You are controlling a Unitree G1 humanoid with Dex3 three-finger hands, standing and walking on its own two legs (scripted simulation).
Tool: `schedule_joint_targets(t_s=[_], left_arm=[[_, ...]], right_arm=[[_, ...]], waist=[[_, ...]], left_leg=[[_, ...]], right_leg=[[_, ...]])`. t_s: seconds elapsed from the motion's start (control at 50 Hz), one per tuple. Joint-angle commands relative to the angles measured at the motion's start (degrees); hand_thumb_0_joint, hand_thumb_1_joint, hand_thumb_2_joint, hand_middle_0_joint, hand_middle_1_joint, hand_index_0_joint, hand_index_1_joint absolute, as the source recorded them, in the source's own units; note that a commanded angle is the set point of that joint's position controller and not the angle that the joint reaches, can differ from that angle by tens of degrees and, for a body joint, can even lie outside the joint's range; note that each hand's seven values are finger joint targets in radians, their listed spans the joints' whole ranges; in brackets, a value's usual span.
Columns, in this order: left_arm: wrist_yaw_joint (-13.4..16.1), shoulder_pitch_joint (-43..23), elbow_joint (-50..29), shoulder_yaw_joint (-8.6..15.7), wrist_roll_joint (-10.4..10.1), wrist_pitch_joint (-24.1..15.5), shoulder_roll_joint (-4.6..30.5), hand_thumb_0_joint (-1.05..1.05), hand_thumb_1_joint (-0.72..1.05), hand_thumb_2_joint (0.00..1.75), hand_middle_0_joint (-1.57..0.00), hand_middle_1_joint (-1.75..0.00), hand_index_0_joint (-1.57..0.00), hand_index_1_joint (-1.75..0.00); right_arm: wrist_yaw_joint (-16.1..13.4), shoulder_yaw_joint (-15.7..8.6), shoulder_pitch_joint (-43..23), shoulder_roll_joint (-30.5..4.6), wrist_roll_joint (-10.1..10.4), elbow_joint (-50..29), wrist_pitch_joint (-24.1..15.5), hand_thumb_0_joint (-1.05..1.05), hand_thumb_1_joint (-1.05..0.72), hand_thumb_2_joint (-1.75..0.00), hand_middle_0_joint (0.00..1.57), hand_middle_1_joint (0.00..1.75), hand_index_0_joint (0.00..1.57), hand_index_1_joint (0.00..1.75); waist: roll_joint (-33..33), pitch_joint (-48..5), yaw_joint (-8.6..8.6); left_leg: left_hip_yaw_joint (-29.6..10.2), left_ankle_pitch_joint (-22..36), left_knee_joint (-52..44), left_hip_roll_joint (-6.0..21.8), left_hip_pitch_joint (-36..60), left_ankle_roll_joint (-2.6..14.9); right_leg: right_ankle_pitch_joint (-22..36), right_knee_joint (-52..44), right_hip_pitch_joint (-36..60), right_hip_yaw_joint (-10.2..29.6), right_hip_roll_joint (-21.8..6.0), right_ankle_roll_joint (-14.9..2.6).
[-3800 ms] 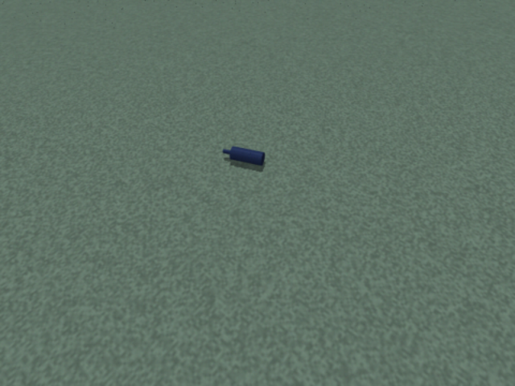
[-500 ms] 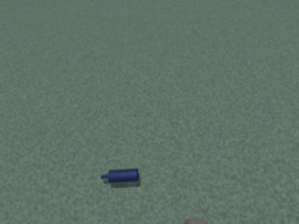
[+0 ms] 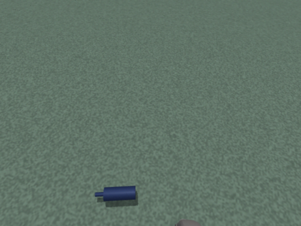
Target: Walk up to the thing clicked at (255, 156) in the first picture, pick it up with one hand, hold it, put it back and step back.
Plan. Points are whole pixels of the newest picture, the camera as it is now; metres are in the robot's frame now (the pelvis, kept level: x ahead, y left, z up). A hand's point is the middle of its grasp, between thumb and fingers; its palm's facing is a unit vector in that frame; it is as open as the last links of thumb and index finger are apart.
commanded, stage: walk up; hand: left
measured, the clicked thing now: (115, 193) +0.42 +0.20 -0.72
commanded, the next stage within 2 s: stand in 1.38 s
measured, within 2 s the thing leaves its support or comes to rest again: neither
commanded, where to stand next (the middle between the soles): +0.07 -0.03 m, yaw +2 degrees
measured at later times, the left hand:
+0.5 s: hand out of the picture +0.16 +0.23 -0.13, palm faces -0.02 -0.94 -0.33, open 7.4 cm
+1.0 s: hand out of the picture +0.13 +0.24 -0.13, palm faces +0.01 -0.95 -0.32, open 7.4 cm
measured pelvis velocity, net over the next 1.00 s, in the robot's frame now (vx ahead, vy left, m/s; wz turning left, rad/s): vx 0.05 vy -0.02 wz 0.01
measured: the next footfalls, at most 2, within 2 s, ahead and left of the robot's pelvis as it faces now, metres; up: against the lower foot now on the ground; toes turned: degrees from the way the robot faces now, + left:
right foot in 0.10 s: +0.09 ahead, -0.14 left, +0.00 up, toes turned -3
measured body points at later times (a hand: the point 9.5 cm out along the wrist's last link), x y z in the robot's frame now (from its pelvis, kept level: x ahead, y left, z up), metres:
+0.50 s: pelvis +0.04 -0.02 +0.01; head +0.05 -0.02 +0.46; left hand +0.16 +0.28 -0.11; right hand +0.12 -0.32 -0.12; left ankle +0.06 +0.13 -0.72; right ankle +0.05 -0.14 -0.72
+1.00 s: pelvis +0.05 -0.02 +0.02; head +0.06 -0.02 +0.47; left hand +0.13 +0.28 -0.11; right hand +0.13 -0.33 -0.11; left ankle +0.06 +0.13 -0.72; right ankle +0.05 -0.14 -0.72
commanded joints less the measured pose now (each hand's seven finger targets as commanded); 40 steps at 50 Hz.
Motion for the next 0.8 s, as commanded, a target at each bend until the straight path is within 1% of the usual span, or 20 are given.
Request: schedule_joint_targets(t_s=[0.0,0.02,0.04,0.06,0.08,0.1,0.12,0.14,0.16,0.18,0.2,0.22,0.24,0.28,0.32,0.38,0.46,0.54,0.64,0.78], left_arm=[[0.7,3.1,-1.0,3.2,0.1,-0.5,8.7,0.00,0.90,0.90,-0.20,-0.30,-0.20,-0.30],[0.7,2.9,-0.5,3.3,0.3,-0.5,8.5,0.00,0.90,0.90,-0.20,-0.30,-0.20,-0.30],[0.7,3.3,-0.2,3.4,0.5,-0.6,8.2,0.00,0.90,0.90,-0.20,-0.30,-0.20,-0.30],[0.9,2.9,-0.2,3.6,0.8,-0.9,8.6,0.00,0.90,0.90,-0.20,-0.30,-0.20,-0.30],[1.1,2.1,-0.7,3.9,1.1,-1.4,10.6,0.00,0.90,0.90,-0.20,-0.30,-0.20,-0.30],[1.1,-3.3,-2.2,4.1,0.8,-1.8,13.9,0.00,0.90,0.90,-0.20,-0.30,-0.20,-0.30],[0.9,-7.4,-2.7,3.7,0.3,-1.5,14.4,0.00,0.90,0.90,-0.20,-0.30,-0.20,-0.30],[0.8,-9.1,-2.9,2.8,-0.1,-1.3,12.4,0.00,0.90,0.90,-0.20,-0.30,-0.20,-0.30],[0.9,-9.7,-2.4,2.1,-0.5,-1.2,10.9,0.00,0.90,0.90,-0.20,-0.30,-0.20,-0.30],[0.9,-9.2,-1.7,1.8,-0.6,-1.0,9.7,0.00,0.90,0.90,-0.20,-0.30,-0.20,-0.30],[0.8,-8.6,-1.3,1.6,-0.6,-0.9,9.3,0.00,0.90,0.90,-0.20,-0.30,-0.20,-0.30],[0.7,-7.6,-0.4,1.6,-0.7,-0.8,9.4,0.00,0.90,0.90,-0.20,-0.30,-0.20,-0.30],[0.7,-7.4,0.3,1.6,-0.7,-0.8,9.4,0.00,0.90,0.90,-0.20,-0.30,-0.20,-0.30],[0.9,-9.1,1.1,1.6,-0.8,-0.9,9.3,0.00,0.90,0.90,-0.20,-0.30,-0.20,-0.30],[0.9,-10.0,1.7,1.3,-1.1,-0.9,9.0,0.00,0.90,0.90,-0.20,-0.30,-0.20,-0.30],[1.1,-12.0,2.7,1.0,-1.2,-0.6,8.4,0.00,0.90,0.90,-0.20,-0.30,-0.20,-0.30],[0.9,-14.6,3.8,0.8,-1.0,-0.3,8.0,0.00,0.90,0.90,-0.20,-0.30,-0.20,-0.30],[0.8,-15.7,5.0,1.0,-0.9,-0.3,7.6,0.00,0.90,0.90,-0.20,-0.30,-0.20,-0.30],[0.6,-17.1,6.0,1.1,-0.8,0.0,7.4,0.00,0.90,0.90,-0.20,-0.30,-0.20,-0.30],[0.4,-16.6,6.6,1.3,-0.7,-0.1,7.1,0.00,0.90,0.90,-0.20,-0.30,-0.20,-0.30]], right_arm=[[-1.5,-4.5,-3.4,-17.5,0.2,-3.3,-0.7,0.00,-0.90,-0.90,0.20,0.30,0.20,0.30],[-1.6,-4.3,-4.2,-17.3,0.3,-3.4,-0.3,0.00,-0.90,-0.90,0.20,0.30,0.20,0.30],[-1.6,-3.7,-4.5,-16.2,0.6,-3.3,-0.1,0.00,-0.90,-0.90,0.20,0.30,0.20,0.30],[-1.7,-2.7,-3.7,-13.9,1.1,-2.8,0.1,0.00,-0.90,-0.90,0.20,0.30,0.20,0.30],[-1.8,-1.9,-2.6,-11.6,1.5,-2.6,0.1,0.00,-0.90,-0.90,0.20,0.30,0.20,0.30],[-2.0,-1.4,-2.4,-9.4,1.8,-2.1,0.2,0.00,-0.90,-0.90,0.20,0.30,0.20,0.30],[-2.5,-2.1,-2.7,-11.8,1.9,-0.2,0.4,0.00,-0.90,-0.90,0.20,0.30,0.20,0.30],[-2.5,-2.1,-1.1,-12.1,2.0,1.5,0.1,0.00,-0.90,-0.90,0.20,0.30,0.20,0.30],[-2.4,-2.1,-0.7,-12.7,2.0,2.6,-0.4,0.00,-0.90,-0.90,0.20,0.30,0.20,0.30],[-2.3,-2.3,-2.0,-13.4,1.9,3.3,-0.5,0.00,-0.90,-0.90,0.20,0.30,0.20,0.30],[-2.3,-2.2,-2.8,-14.3,1.6,3.6,-0.7,0.00,-0.90,-0.90,0.20,0.30,0.20,0.30],[-2.2,-2.0,-3.7,-14.9,1.6,4.1,-0.8,0.00,-0.90,-0.90,0.20,0.30,0.20,0.30],[-2.2,-1.7,-4.5,-14.7,1.6,4.6,-0.7,0.00,-0.90,-0.90,0.20,0.30,0.20,0.30],[-2.3,-1.3,-5.7,-13.8,1.7,5.9,-0.7,0.00,-0.90,-0.90,0.20,0.30,0.20,0.30],[-2.3,-1.0,-6.0,-13.3,1.7,7.0,-0.6,0.00,-0.90,-0.90,0.20,0.30,0.20,0.30],[-2.3,-0.6,-7.6,-12.6,1.6,8.4,-0.4,0.00,-0.90,-0.90,0.20,0.30,0.20,0.30],[-2.2,-0.4,-9.4,-12.4,1.2,9.9,-0.1,0.00,-0.90,-0.90,0.20,0.30,0.20,0.30],[-2.2,-0.2,-10.5,-11.9,1.1,10.8,-0.2,0.00,-0.90,-0.90,0.20,0.30,0.20,0.30],[-2.2,-0.3,-11.6,-11.9,0.9,11.6,0.1,0.00,-0.90,-0.90,0.20,0.30,0.20,0.30],[-2.2,-0.1,-11.5,-11.7,0.9,11.6,0.1,0.00,-0.90,-0.90,0.20,0.30,0.20,0.30]], waist=[[14.2,-3.3,1.08],[12.9,-3.6,1.43],[11.1,-4.3,2.16],[8.7,-5.2,2.76],[1.9,-6.1,2.50],[-5.3,-4.0,0.02],[-5.2,-3.0,-0.43],[-2.9,-3.2,-1.72],[-1.3,-4.6,-2.09],[-0.6,-4.7,-1.24],[-1.0,-5.2,-0.55],[-0.4,-6.2,0.57],[-0.1,-6.6,0.90],[0.4,-7.2,0.46],[1.0,-7.9,0.35],[0.8,-7.9,0.31],[1.8,-6.5,0.29],[1.6,-7.8,0.45],[2.1,-6.1,0.28],[2.5,-7.5,0.37]], left_leg=[[-13.2,-3.6,-14.4,12.2,-1.9,9.97],[-12.3,-4.2,-12.6,11.5,-4.3,9.32],[-10.8,-3.9,-10.0,10.2,-4.9,7.96],[-10.0,-3.0,-7.3,9.0,-5.6,5.66],[-6.8,-0.5,-0.9,6.3,-5.4,3.40],[-2.2,-5.4,3.4,-0.6,-6.4,0.42],[-1.9,-11.9,5.4,-1.7,0.7,0.62],[-2.4,-8.1,0.9,-1.3,5.9,0.80],[-3.6,0.4,-3.8,0.3,7.8,1.24],[-5.4,5.0,-5.5,2.1,7.9,1.67],[-8.9,4.8,-7.7,4.3,6.9,3.00],[-10.3,6.4,-7.7,5.7,6.0,3.77],[-9.8,7.8,-7.5,5.6,4.9,3.72],[-7.1,10.6,-7.9,3.8,5.6,2.38],[-5.9,12.2,-8.2,3.0,8.1,1.79],[-5.5,13.1,-9.7,3.2,10.1,1.54],[-6.0,9.9,-13.2,3.5,9.8,1.24],[-5.8,13.0,-14.8,4.0,11.3,0.95],[-5.6,10.3,-17.3,3.9,11.0,0.48],[-5.2,11.9,-17.8,3.9,13.0,0.40]], right_leg=[[3.2,-8.1,5.3,-1.2,0.1,-0.03],[5.8,-12.0,9.1,-2.1,0.8,-0.16],[7.8,-16.9,12.0,-2.4,1.8,-0.66],[8.5,-20.6,14.6,-0.4,1.1,-1.55],[9.9,-26.1,14.3,8.4,-4.7,-3.07],[8.1,-30.5,9.6,20.2,-11.6,-6.96],[7.2,-30.3,2.2,20.1,-14.1,-10.28],[10.9,-28.0,0.4,15.4,-11.6,-8.82],[16.2,-24.5,1.9,9.9,-8.3,-5.78],[16.9,-22.6,2.6,6.5,-5.6,-3.27],[15.8,-21.7,3.7,5.0,-3.6,-1.89],[15.3,-21.5,6.9,4.6,-2.9,-1.59],[16.4,-21.8,9.4,4.6,-3.2,-1.74],[20.8,-23.3,11.4,5.5,-4.6,-2.28],[23.3,-24.2,11.5,5.6,-5.3,-2.35],[21.9,-26.7,11.4,5.1,-5.2,-1.86],[17.1,-29.6,12.1,4.7,-4.9,-1.04],[20.1,-30.9,14.9,4.1,-4.6,-0.65],[17.3,-33.5,15.0,3.7,-4.4,-0.10],[19.5,-34.4,16.5,3.6,-4.6,0.19]])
